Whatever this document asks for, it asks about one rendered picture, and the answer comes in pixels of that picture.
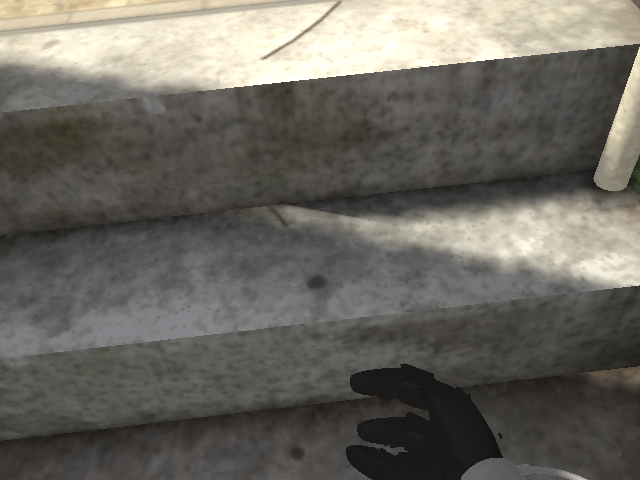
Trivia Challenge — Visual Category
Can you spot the robot right hand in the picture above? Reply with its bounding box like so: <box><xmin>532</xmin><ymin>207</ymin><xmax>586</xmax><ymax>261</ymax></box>
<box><xmin>346</xmin><ymin>363</ymin><xmax>503</xmax><ymax>480</ymax></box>

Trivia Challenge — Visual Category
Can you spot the right robot forearm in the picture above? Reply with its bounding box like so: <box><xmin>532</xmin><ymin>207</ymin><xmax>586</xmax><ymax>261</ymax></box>
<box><xmin>461</xmin><ymin>458</ymin><xmax>526</xmax><ymax>480</ymax></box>

